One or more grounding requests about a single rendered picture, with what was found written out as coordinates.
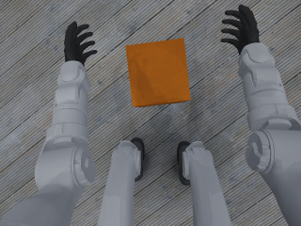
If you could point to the robot right upper arm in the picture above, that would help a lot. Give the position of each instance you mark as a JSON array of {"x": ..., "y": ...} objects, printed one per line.
[{"x": 276, "y": 155}]

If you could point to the robot left foot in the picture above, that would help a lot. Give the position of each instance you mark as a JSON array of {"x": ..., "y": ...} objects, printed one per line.
[{"x": 140, "y": 146}]

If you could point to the robot right shin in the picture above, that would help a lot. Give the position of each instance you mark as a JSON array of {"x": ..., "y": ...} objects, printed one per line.
[{"x": 197, "y": 144}]

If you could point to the robot left hand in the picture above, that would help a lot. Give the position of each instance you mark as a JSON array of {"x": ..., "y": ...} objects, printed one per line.
[{"x": 73, "y": 50}]

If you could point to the carton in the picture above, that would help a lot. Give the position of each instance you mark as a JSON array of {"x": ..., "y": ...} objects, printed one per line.
[{"x": 158, "y": 73}]

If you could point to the robot left forearm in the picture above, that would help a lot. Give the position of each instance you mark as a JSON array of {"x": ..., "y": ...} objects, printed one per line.
[{"x": 70, "y": 111}]

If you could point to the robot right forearm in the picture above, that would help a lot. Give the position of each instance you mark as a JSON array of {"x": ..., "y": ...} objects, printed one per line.
[{"x": 266, "y": 100}]

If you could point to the robot right hand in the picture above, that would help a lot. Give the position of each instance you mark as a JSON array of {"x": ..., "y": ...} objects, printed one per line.
[{"x": 248, "y": 32}]

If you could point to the robot left upper arm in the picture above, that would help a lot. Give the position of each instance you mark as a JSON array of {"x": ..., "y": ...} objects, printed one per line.
[{"x": 62, "y": 176}]

